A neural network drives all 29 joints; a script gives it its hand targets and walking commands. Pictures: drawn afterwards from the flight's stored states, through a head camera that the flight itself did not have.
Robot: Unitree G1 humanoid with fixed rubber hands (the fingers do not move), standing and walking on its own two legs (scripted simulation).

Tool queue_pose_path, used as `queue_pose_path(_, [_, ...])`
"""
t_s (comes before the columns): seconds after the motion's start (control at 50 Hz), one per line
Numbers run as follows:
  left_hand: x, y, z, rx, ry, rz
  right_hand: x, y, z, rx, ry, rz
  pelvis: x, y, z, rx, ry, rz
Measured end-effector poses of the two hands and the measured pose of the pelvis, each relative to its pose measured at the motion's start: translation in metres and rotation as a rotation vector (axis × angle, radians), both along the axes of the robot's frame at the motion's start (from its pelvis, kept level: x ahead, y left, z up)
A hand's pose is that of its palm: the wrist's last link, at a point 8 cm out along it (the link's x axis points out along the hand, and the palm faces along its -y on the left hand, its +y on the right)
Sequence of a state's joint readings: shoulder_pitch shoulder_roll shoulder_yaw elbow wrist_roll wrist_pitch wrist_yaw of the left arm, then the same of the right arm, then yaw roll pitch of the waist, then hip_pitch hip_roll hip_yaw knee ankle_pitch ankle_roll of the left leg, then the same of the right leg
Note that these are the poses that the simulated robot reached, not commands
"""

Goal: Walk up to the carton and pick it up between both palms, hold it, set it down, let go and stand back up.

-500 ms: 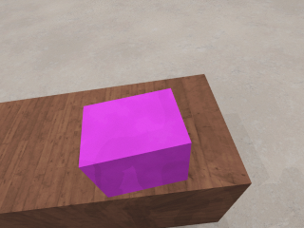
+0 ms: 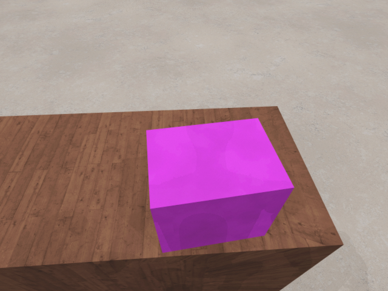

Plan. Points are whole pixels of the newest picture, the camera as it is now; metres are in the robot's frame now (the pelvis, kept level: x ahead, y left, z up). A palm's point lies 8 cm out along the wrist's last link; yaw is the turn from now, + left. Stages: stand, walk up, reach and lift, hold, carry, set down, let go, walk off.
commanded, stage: walk up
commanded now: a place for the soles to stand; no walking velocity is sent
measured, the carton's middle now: (209, 186) +0.37 -0.03 -0.02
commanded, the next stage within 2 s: reach and lift in 1.14 s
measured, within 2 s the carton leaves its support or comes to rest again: neither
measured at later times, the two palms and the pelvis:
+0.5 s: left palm out of the picture +0.10 +0.28 -0.11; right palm out of the picture +0.06 -0.31 -0.11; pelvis +0.00 -0.01 +0.00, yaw +0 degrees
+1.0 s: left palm out of the picture +0.11 +0.28 -0.11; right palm out of the picture +0.05 -0.31 -0.11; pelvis +0.00 -0.01 +0.00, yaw +0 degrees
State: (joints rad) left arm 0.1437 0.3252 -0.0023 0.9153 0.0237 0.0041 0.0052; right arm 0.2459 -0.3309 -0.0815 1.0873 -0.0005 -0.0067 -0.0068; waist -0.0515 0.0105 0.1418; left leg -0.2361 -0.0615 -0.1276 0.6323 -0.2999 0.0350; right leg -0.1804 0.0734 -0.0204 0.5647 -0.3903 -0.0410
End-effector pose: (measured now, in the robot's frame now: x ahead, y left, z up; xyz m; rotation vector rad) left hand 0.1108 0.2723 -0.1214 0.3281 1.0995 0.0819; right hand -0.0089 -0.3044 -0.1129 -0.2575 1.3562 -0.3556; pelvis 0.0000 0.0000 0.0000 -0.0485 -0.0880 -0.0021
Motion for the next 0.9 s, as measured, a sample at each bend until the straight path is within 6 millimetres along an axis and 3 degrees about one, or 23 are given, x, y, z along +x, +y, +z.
queue_pose_path(0.16, [-0.001,0.022,-0.001,0.031,0.044,0.005,0.036,0.006,0.005,-0.014,-0.078,0.028,0.003,0.008,0.001,-0.001,0.007,-0.001])
queue_pose_path(0.36, [-0.005,0.015,0.004,0.044,0.05,0.009,0.064,-0.001,0.006,-0.001,-0.152,0.053,-0.001,-0.001,0.003,0.012,0.005,0.0])
queue_pose_path(0.9, [-0.001,0.006,0.008,0.05,0.054,0.011,0.061,-0.008,0.001,0.025,-0.129,0.048,0.0,-0.01,0.004,0.025,0.011,0.001])
